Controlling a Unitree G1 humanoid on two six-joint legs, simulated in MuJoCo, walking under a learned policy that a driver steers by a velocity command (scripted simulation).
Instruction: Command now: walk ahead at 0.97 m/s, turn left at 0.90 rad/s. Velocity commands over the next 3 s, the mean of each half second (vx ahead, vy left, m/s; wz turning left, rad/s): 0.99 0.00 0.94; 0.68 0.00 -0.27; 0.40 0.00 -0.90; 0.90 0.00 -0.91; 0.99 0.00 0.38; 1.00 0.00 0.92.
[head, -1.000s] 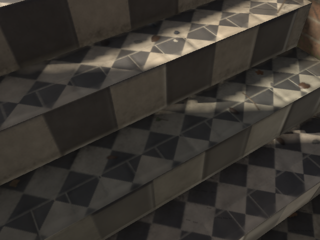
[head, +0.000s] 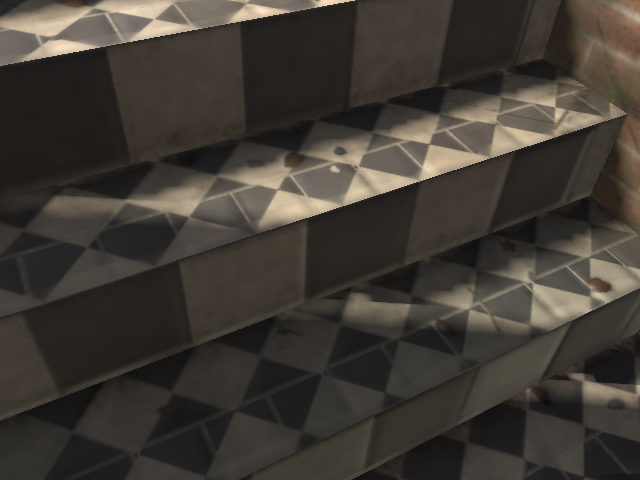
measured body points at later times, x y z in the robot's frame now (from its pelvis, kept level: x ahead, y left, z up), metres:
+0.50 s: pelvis +0.07 +0.09 +0.03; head +0.15 +0.12 +0.47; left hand +0.40 +0.29 +0.08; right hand +0.08 -0.18 -0.10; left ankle -0.02 +0.12 -0.72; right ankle +0.18 +0.00 -0.44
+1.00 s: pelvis +0.20 +0.28 +0.22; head +0.23 +0.32 +0.67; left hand +0.18 +0.54 +0.09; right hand +0.44 +0.16 +0.12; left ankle +0.08 +0.38 -0.51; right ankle +0.20 +0.11 -0.27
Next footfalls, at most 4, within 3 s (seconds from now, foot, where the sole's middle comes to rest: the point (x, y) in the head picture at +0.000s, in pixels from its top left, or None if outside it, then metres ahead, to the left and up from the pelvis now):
0.30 left None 0.02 0.12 -0.76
0.56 right None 0.25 0.05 -0.55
0.88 left None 0.12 0.39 -0.55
1.26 right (108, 466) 0.43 0.28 -0.35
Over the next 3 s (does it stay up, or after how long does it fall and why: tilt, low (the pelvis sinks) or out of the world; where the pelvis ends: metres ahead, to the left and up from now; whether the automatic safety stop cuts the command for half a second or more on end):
stays up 0.60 -0.07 0.46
